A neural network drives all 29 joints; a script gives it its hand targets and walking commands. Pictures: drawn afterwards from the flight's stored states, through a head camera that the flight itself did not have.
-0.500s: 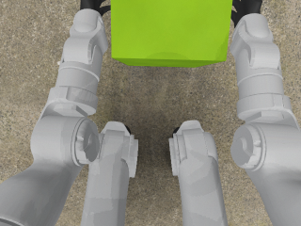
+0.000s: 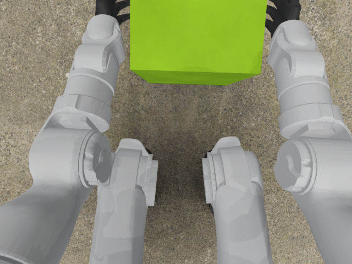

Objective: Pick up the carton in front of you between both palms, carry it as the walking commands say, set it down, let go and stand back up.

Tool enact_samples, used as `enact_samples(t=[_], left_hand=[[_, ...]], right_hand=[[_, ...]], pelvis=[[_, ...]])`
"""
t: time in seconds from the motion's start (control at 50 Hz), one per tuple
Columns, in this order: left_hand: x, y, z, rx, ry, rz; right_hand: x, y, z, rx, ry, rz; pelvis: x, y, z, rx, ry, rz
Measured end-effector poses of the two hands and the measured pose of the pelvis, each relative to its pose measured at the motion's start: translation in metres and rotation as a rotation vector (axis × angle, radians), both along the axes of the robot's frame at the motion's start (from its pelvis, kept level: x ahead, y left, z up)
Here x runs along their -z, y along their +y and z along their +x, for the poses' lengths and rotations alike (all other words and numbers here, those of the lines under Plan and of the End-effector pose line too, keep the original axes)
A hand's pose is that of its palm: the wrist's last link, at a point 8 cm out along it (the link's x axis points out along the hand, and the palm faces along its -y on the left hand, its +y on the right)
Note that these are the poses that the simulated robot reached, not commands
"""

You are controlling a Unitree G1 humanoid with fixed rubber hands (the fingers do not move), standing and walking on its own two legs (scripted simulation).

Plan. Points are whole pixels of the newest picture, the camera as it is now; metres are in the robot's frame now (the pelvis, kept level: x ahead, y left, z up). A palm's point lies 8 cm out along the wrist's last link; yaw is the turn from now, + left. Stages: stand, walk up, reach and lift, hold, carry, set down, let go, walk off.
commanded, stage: set down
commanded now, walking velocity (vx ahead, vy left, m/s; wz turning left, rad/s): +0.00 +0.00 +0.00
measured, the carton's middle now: (192, 31) +0.53 -0.03 -0.25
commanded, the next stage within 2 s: let go in 1.90 s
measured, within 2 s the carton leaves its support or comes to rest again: neither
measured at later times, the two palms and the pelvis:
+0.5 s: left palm (108, 16) +0.54 +0.12 -0.17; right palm (284, 21) +0.53 -0.19 -0.17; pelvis -0.01 +0.00 +0.00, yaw +0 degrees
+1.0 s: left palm (85, 2) +0.56 +0.15 -0.15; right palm (313, 12) +0.54 -0.23 -0.15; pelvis +0.00 +0.00 -0.01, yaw -1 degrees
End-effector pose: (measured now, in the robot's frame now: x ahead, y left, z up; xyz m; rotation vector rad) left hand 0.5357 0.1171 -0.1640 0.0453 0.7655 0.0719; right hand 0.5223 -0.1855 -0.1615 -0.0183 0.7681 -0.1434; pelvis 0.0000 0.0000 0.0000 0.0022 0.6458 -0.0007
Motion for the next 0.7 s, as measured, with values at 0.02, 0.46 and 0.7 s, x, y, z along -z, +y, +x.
enact_samples(t=[0.02,0.46,0.7], left_hand=[[0.0,0.0,0.0,0.002,0.0,-0.001],[0.005,0.004,0.004,0.056,-0.024,-0.046],[0.03,0.019,0.0,0.039,0.002,0.019]], right_hand=[[0.0,0.0,0.0,-0.004,0.0,0.0],[0.004,-0.005,0.004,-0.051,-0.025,0.041],[0.031,-0.016,-0.004,-0.019,0.006,-0.014]], pelvis=[[0.001,0.0,-0.001,0.0,-0.005,0.0],[0.005,0.0,-0.008,0.003,-0.053,-0.002],[0.005,0.0,-0.005,0.008,-0.064,-0.001]])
